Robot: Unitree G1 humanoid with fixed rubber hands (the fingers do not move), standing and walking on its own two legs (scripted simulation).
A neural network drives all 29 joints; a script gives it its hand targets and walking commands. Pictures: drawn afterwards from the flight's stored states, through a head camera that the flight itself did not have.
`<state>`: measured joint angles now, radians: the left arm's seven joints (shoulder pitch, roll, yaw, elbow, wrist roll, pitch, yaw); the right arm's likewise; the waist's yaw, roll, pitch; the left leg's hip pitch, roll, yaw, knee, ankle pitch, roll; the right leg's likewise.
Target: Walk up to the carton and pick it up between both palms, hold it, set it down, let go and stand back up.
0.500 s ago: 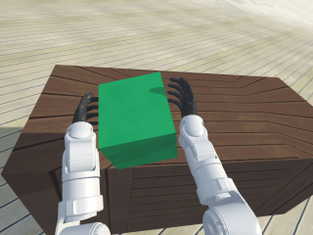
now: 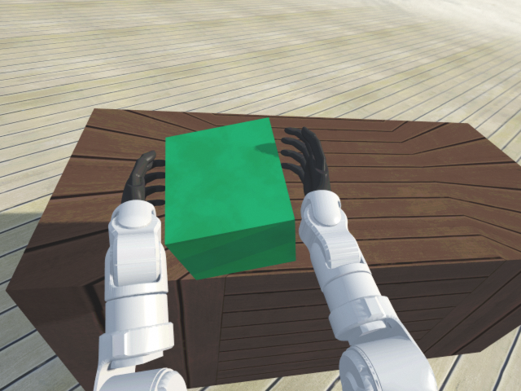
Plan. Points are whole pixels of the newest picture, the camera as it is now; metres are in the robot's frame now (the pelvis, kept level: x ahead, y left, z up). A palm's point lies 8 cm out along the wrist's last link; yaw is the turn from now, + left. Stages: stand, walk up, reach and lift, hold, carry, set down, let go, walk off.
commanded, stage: hold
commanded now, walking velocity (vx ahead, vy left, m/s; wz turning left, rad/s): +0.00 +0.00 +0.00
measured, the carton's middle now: (231, 200) +0.40 +0.01 +0.12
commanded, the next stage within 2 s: set down in 0.30 s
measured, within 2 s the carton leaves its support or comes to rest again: neither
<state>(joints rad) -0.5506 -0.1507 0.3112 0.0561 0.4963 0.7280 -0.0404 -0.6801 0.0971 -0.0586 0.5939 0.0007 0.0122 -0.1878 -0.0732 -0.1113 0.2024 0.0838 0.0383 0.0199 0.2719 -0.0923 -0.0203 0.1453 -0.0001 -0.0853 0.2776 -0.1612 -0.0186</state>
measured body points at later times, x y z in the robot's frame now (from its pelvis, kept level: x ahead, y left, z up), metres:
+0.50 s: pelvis +0.00 +0.00 +0.00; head -0.03 +0.04 +0.45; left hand +0.37 +0.15 +0.13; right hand +0.38 -0.11 +0.18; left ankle +0.06 +0.13 -0.75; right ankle +0.02 -0.10 -0.75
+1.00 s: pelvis +0.04 -0.01 +0.00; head +0.03 +0.03 +0.45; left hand +0.41 +0.15 +0.10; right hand +0.42 -0.10 +0.15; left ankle +0.06 +0.13 -0.75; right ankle +0.02 -0.10 -0.75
